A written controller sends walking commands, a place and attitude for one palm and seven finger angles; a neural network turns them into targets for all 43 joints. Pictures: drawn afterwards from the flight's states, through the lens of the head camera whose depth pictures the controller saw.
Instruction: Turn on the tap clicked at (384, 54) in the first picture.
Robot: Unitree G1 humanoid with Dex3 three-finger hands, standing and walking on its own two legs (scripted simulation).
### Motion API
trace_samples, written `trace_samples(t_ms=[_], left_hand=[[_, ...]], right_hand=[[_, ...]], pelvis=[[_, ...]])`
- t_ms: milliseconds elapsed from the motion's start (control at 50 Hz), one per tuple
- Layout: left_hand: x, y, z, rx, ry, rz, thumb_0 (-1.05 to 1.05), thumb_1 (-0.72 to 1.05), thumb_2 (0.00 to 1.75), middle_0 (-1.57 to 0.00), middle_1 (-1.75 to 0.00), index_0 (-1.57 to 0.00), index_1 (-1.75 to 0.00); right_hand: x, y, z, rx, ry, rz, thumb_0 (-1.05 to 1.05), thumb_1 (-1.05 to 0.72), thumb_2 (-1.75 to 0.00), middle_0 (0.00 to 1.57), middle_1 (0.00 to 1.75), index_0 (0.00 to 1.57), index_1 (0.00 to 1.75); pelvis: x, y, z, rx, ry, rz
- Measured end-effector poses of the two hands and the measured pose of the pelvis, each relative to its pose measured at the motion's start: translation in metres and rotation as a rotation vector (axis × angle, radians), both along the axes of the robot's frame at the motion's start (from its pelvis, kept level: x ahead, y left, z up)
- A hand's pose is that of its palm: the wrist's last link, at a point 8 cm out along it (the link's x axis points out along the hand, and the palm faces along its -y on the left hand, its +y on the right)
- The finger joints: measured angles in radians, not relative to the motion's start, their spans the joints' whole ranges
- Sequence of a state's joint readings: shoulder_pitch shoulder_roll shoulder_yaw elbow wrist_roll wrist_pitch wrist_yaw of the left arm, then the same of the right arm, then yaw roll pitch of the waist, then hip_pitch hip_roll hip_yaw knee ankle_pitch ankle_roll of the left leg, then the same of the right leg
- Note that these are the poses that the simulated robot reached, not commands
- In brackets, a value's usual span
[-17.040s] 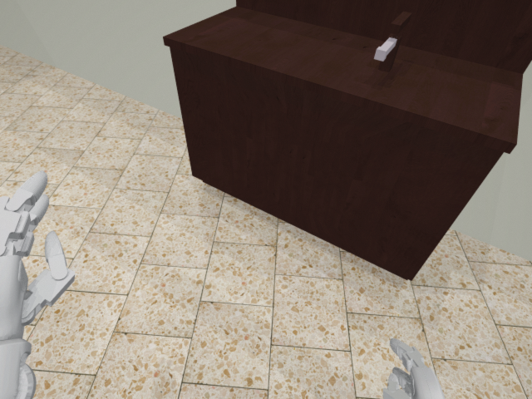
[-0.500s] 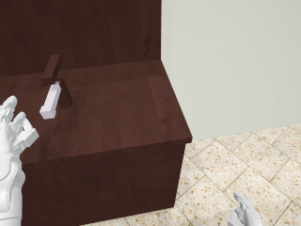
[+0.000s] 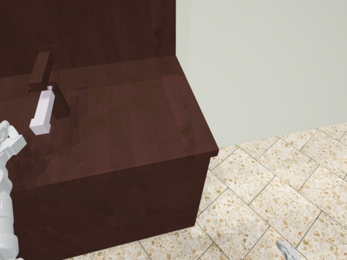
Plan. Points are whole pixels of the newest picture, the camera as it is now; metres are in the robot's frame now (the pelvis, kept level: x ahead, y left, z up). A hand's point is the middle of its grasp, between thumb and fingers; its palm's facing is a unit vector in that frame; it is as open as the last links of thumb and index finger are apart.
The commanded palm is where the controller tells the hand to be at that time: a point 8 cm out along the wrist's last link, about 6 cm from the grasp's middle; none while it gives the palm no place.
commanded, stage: reach beside the lever's end, fingers flat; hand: left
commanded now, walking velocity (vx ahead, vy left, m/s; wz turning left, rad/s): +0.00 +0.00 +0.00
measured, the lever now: (40, 126) +0.36 +0.32 +0.13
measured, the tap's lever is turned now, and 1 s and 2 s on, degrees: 0 2 14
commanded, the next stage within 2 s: push the lever round in 0.76 s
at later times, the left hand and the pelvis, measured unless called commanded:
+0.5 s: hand (16, 143) +0.31 +0.35 +0.13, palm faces +0.53 -0.84 -0.10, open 7.8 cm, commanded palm +0.28 +0.37 +0.12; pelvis +0.01 +0.02 +0.00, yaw +0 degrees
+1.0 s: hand (31, 137) +0.34 +0.33 +0.12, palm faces +0.52 -0.85 -0.12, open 7.8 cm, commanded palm +0.29 +0.36 +0.12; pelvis +0.01 -0.01 +0.00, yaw +0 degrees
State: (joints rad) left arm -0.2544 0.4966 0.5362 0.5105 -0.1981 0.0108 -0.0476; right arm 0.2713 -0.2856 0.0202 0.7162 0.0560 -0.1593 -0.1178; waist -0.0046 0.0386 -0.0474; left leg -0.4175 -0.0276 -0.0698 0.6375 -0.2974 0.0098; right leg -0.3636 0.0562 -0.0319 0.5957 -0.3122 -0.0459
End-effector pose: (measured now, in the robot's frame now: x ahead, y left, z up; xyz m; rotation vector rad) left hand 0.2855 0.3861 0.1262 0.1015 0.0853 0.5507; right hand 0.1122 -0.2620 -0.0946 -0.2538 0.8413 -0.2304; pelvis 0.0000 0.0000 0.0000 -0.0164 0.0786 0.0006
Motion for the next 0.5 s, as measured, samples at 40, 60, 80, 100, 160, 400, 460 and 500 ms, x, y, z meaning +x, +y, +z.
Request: trace_samples(t_ms=[40, 60, 80, 100, 160, 400, 460, 500], left_hand=[[0.003, 0.002, -0.001, 0.009, -0.015, -0.002, 0.02, 0.9, 0.9, -0.15, -0.15, -0.16, -0.15], [0.005, 0.001, 0.0, 0.015, -0.026, -0.007, 0.02, 0.9, 0.9, -0.15, -0.15, -0.16, -0.15], [0.007, 0.0, 0.0, 0.022, -0.037, -0.015, 0.02, 0.9, 0.9, -0.15, -0.15, -0.15, -0.15], [0.008, -0.002, 0.001, 0.027, -0.047, -0.025, 0.02, 0.9, 0.9, -0.15, -0.15, -0.15, -0.15], [0.013, -0.009, 0.002, 0.024, -0.069, -0.058, 0.02, 0.9, 0.9, -0.15, -0.15, -0.15, -0.15], [-0.006, -0.006, -0.003, 0.021, -0.047, -0.001, 0.02, 0.89, 0.9, -0.16, -0.15, -0.16, -0.15], [-0.015, -0.003, 0.003, 0.032, -0.076, 0.012, 0.02, 0.89, 0.9, -0.16, -0.15, -0.16, -0.15], [-0.019, -0.003, 0.005, 0.03, -0.084, 0.008, 0.02, 0.9, 0.9, -0.15, -0.15, -0.16, -0.15]], right_hand=[[-0.004, 0.001, -0.001, -0.005, 0.017, -0.002, 0.01, -0.9, -0.9, 0.2, 0.3, 0.21, 0.3], [-0.005, 0.002, -0.001, -0.006, 0.024, -0.003, 0.01, -0.9, -0.9, 0.2, 0.3, 0.21, 0.3], [-0.006, 0.002, -0.002, -0.006, 0.03, -0.004, 0.01, -0.9, -0.9, 0.2, 0.3, 0.21, 0.3], [-0.007, 0.004, -0.002, -0.006, 0.034, -0.006, 0.01, -0.9, -0.9, 0.2, 0.3, 0.21, 0.3], [-0.006, 0.009, -0.002, 0.002, 0.035, -0.013, 0.01, -0.9, -0.9, 0.2, 0.3, 0.21, 0.3], [0.03, 0.031, 0.007, 0.04, -0.051, 0.02, 0.01, -0.9, -0.9, 0.2, 0.3, 0.21, 0.3], [0.04, 0.034, 0.009, 0.038, -0.064, 0.049, 0.01, -0.9, -0.9, 0.2, 0.3, 0.21, 0.3], [0.046, 0.035, 0.009, 0.036, -0.07, 0.064, 0.01, -0.9, -0.9, 0.2, 0.3, 0.21, 0.3]], pelvis=[[0.001, 0.002, 0.0, -0.002, 0.006, 0.0], [0.001, 0.004, 0.0, -0.003, 0.008, -0.001], [0.002, 0.005, 0.0, -0.005, 0.009, -0.002], [0.003, 0.007, 0.0, -0.005, 0.01, -0.002], [0.006, 0.011, 0.0, -0.005, 0.011, -0.005], [0.016, 0.017, 0.002, -0.002, -0.004, -0.014], [0.015, 0.017, 0.002, -0.004, -0.01, -0.003], [0.014, 0.017, 0.001, -0.005, -0.014, 0.005]])
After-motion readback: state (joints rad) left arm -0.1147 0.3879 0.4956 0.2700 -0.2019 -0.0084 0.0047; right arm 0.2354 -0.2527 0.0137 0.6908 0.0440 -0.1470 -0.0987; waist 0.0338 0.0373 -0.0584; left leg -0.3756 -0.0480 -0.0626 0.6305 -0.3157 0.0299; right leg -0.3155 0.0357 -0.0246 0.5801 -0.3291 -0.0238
